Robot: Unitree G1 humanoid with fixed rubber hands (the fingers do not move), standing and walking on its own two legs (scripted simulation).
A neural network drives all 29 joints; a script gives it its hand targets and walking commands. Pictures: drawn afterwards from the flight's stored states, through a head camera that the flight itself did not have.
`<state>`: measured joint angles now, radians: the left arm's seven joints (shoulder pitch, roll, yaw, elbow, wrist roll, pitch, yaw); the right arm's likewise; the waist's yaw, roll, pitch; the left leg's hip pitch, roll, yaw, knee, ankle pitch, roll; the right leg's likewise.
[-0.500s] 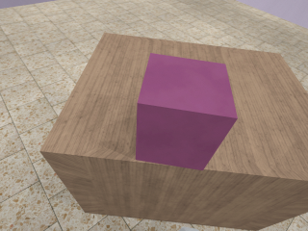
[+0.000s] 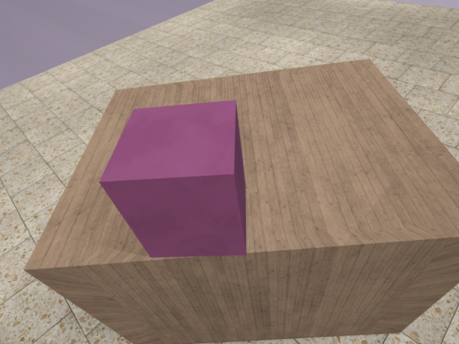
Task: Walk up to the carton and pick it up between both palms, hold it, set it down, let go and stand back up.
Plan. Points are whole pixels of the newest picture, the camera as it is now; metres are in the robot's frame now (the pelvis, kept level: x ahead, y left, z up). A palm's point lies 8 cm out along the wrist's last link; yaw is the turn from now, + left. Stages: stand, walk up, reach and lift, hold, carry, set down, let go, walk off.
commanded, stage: walk up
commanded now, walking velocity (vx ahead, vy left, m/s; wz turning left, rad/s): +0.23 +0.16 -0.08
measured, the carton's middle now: (190, 183) +0.44 +0.09 +0.06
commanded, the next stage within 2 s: stand in 1.64 s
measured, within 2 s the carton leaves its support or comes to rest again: neither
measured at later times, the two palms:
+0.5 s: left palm out of the picture -0.02 +0.28 -0.17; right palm out of the picture +0.11 -0.14 -0.15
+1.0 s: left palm out of the picture +0.00 +0.28 -0.16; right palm out of the picture +0.01 -0.15 -0.17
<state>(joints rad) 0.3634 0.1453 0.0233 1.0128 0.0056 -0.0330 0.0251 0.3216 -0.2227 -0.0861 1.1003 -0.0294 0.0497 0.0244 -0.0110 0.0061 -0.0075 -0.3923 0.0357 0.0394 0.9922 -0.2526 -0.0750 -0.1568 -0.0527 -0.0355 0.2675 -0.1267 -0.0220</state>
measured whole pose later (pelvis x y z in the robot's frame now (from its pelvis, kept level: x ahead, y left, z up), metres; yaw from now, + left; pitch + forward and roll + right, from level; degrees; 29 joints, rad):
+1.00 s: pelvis +0.03 +0.07 -0.02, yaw +1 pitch -2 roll +0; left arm 0.35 0.14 -0.03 1.12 0.00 -0.02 0.03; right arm 0.31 -0.15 -0.01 1.12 -0.01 0.01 -0.01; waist -0.02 0.02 0.03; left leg -0.21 0.01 0.07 0.38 -0.14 0.02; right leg -0.10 0.02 -0.04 0.37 -0.24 -0.03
